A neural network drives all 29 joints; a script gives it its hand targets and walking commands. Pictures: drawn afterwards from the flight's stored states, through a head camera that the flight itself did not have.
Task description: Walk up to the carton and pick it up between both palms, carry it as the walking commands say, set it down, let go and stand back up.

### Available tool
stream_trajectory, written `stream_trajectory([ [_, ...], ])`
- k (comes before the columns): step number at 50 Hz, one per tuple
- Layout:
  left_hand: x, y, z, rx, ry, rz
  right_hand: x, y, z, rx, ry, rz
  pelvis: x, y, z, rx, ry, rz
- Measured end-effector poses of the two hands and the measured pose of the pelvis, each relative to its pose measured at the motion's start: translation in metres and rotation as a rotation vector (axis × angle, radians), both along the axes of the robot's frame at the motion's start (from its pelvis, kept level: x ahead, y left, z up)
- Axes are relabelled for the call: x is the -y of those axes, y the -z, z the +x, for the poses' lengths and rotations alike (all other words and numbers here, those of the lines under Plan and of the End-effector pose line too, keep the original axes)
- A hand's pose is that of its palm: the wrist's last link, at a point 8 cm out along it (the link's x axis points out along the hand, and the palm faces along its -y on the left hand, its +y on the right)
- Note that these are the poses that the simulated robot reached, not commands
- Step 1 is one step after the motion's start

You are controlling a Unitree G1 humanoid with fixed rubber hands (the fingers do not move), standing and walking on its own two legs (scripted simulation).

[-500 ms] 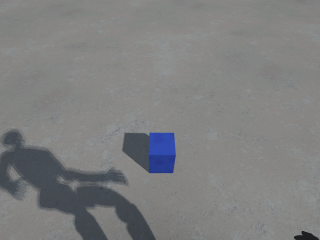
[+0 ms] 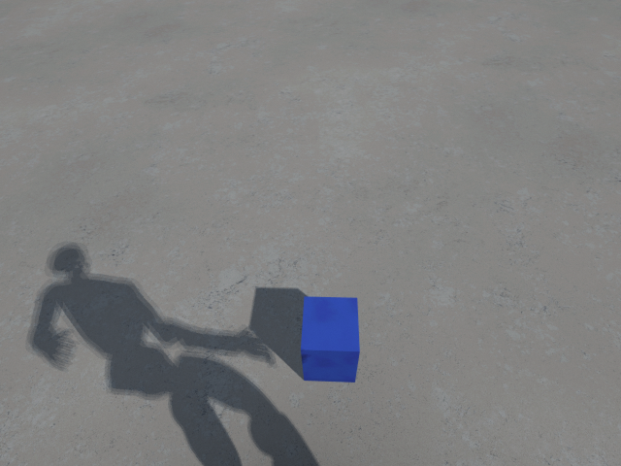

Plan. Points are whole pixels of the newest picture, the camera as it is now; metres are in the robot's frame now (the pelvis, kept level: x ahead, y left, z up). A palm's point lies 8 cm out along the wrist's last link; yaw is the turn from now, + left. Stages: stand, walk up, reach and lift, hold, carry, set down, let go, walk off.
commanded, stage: walk up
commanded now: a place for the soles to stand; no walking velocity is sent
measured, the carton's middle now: (330, 340) +0.62 +0.01 -0.65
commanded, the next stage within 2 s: none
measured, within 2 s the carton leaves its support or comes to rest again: neither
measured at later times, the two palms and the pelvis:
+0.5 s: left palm (127, 393) +0.25 +0.31 -0.08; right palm (606, 464) +0.19 -0.35 -0.11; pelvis +0.12 -0.02 -0.02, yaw +0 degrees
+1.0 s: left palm (130, 387) +0.26 +0.31 -0.08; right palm (577, 385) +0.28 -0.33 -0.08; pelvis +0.15 -0.02 +0.01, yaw +2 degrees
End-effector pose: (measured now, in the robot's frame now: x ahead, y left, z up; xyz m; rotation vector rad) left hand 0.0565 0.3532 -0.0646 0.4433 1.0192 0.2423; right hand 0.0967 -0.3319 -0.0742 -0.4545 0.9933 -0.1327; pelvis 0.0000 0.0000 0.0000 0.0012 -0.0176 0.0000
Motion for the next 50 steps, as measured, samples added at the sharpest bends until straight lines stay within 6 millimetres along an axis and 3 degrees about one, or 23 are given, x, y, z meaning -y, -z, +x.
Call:
stream_trajectory([
  [4,-0.002,0.024,0.026,-0.031,-0.003,-0.026,0.003,-0.007,0.03,0.065,0.016,-0.061,-0.01,0.011,0.028,0.005,0.008,0.008],
  [11,0.026,0.027,0.103,-0.022,0.077,-0.08,0.021,-0.023,0.036,0.034,0.101,-0.093,-0.002,0.0,0.07,0.006,0.023,0.01],
  [16,0.038,0.023,0.152,0.021,0.097,-0.031,0.037,0.0,0.047,-0.023,0.123,-0.078,0.014,0.01,0.095,0.007,0.013,0.006],
  [19,0.041,0.022,0.169,0.047,0.087,-0.001,0.034,0.021,0.062,-0.053,0.127,-0.047,0.021,0.017,0.106,0.007,0.012,0.001],
  [26,0.041,0.02,0.193,0.049,0.04,-0.007,0.014,0.039,0.096,-0.083,0.09,-0.004,0.018,0.016,0.126,0.004,0.006,0.007],
  [37,0.048,0.021,0.214,0.033,0.001,-0.047,0.011,0.018,0.16,-0.028,0.08,-0.001,0.019,0.002,0.143,0.005,-0.018,0.002],
  [43,0.046,0.019,0.212,0.009,-0.027,-0.059,0.009,0.009,0.176,-0.028,0.075,-0.003,0.018,-0.006,0.147,0.009,-0.026,-0.002],
  [50,0.042,0.018,0.199,-0.037,-0.061,-0.066,0.002,0.006,0.182,-0.051,0.07,0.011,0.016,-0.012,0.149,0.012,-0.034,-0.004],
])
